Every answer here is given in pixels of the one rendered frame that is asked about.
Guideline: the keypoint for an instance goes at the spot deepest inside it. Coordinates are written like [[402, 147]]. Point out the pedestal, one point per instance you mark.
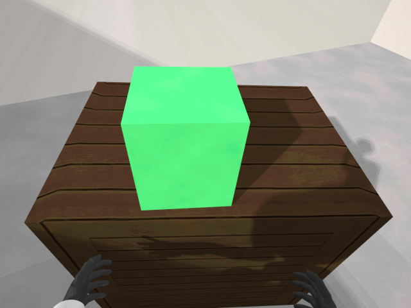
[[301, 202]]

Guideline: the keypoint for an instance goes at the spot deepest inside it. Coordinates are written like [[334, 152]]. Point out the robot right hand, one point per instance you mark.
[[321, 297]]

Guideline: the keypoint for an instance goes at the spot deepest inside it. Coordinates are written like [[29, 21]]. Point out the carton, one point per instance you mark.
[[185, 130]]

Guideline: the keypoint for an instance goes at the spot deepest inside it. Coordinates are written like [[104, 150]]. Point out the robot left hand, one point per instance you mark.
[[81, 285]]

